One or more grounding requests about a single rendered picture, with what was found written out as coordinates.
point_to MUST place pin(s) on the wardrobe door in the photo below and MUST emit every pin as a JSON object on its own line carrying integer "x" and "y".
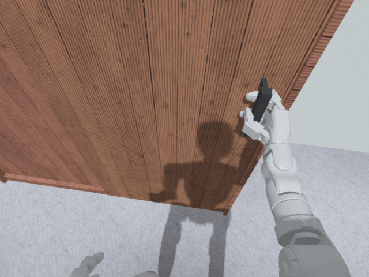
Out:
{"x": 150, "y": 91}
{"x": 33, "y": 142}

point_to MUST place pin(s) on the handle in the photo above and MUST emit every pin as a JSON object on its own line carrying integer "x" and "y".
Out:
{"x": 262, "y": 101}

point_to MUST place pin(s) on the right robot upper arm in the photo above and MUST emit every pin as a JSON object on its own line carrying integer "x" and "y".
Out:
{"x": 311, "y": 261}

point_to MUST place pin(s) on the robot left hand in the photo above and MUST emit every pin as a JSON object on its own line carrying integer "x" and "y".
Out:
{"x": 88, "y": 265}

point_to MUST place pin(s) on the robot right forearm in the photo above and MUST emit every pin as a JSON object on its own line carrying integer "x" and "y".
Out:
{"x": 295, "y": 222}

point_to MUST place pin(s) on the robot right hand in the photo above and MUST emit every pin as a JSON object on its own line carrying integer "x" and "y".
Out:
{"x": 277, "y": 123}

